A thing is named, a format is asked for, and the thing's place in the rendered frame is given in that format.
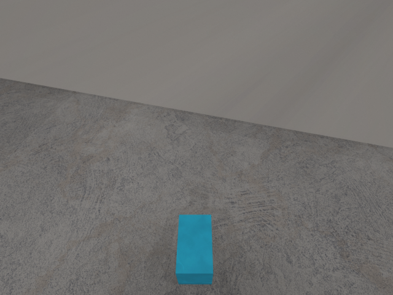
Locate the carton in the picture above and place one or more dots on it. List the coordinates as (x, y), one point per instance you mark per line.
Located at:
(194, 264)

